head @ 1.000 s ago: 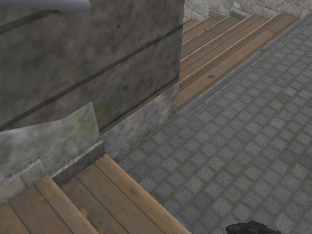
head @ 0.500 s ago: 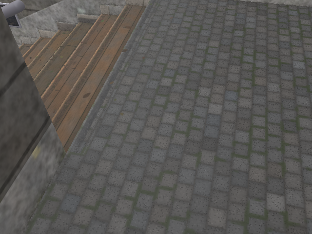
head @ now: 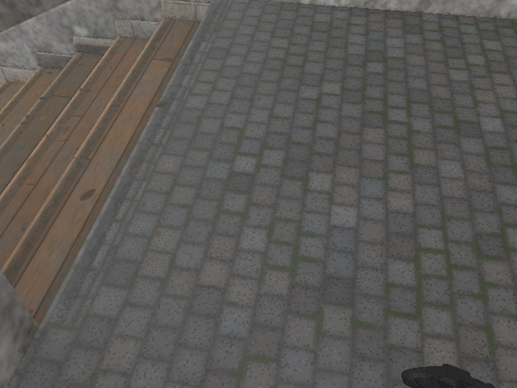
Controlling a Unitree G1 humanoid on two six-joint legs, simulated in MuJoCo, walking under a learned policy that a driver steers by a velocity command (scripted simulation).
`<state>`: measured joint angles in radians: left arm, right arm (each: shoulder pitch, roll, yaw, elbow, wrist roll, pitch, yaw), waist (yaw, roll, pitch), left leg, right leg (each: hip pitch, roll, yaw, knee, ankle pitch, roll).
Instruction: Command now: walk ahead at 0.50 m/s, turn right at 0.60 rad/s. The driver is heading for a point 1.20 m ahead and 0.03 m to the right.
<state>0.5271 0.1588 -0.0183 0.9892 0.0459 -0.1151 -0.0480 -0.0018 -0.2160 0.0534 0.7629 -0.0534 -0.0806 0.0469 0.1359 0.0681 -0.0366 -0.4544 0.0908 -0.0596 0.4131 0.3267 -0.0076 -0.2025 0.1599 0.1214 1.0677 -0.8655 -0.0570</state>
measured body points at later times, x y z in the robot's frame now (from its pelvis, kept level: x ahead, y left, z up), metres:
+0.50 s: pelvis +0.28 -0.02 -0.08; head +0.30 -0.04 +0.37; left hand +0.59 +0.10 -0.13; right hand +0.15 -0.26 -0.22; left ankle +0.13 +0.14 -0.79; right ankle +0.37 -0.15 -0.80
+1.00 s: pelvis +0.55 -0.10 -0.07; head +0.59 -0.11 +0.38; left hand +0.60 +0.17 -0.20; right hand +0.72 -0.38 -0.16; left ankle +0.75 -0.04 -0.78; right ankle +0.37 -0.15 -0.80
